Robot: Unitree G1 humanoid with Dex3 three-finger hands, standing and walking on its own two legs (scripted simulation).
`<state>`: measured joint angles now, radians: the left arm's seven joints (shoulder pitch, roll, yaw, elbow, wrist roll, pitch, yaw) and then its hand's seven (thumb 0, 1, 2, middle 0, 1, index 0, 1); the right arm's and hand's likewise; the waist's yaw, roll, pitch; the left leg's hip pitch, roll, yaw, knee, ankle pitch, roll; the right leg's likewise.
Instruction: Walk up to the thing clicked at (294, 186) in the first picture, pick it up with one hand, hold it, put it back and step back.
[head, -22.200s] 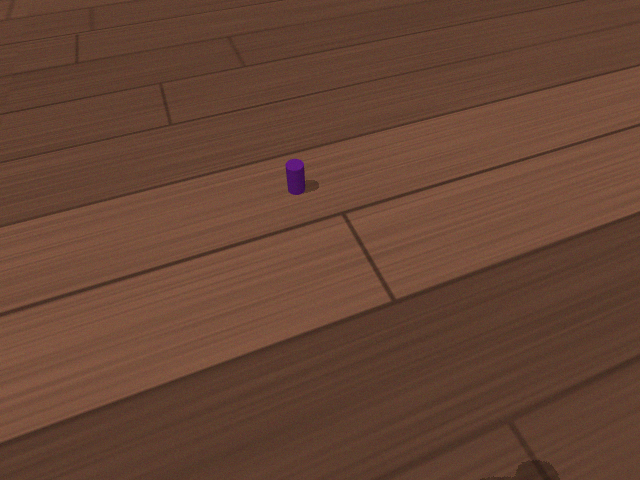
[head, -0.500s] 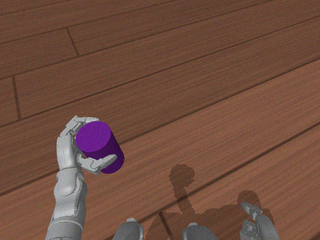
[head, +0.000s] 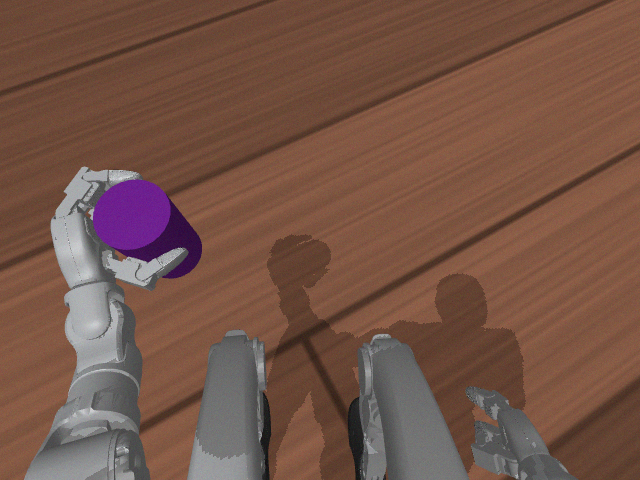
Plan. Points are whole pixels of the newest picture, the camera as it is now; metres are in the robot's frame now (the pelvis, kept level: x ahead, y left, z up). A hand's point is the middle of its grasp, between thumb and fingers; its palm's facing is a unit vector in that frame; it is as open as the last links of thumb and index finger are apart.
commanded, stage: crouch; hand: left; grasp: from the side
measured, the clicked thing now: (155, 234) +0.40 +0.22 -0.06
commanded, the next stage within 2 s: lower in 1.20 s
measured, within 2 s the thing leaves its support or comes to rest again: neither
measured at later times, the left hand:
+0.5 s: hand (168, 245) +0.43 +0.25 -0.21, palm faces +0.30 -0.95 -0.01, open 11.3 cm
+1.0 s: hand (174, 254) +0.44 +0.27 -0.29, palm faces +0.28 -0.96 -0.02, open 11.2 cm
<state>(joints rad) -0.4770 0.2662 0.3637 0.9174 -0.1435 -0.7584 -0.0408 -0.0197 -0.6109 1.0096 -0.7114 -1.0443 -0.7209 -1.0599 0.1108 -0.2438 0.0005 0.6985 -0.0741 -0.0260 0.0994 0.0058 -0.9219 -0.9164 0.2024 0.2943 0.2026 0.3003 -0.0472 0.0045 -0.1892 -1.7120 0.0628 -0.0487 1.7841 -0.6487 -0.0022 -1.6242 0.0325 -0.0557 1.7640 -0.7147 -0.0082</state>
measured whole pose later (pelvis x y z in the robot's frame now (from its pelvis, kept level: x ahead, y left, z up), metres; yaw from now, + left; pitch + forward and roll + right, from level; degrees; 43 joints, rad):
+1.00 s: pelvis -0.04 +0.00 -0.21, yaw -8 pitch +26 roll -9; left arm -0.70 0.64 0.63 1.16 -0.12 -0.78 -0.18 -0.02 -0.59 0.97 -0.72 -1.02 -0.73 -1.04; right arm 0.01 -0.31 0.20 0.69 -0.19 0.05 0.10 0.00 -0.92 -0.91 0.21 0.30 0.21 0.30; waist -0.18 -0.10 0.07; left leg -2.30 0.07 -0.21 2.50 -0.68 -0.02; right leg -2.16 0.07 -0.18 2.42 -0.74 -0.01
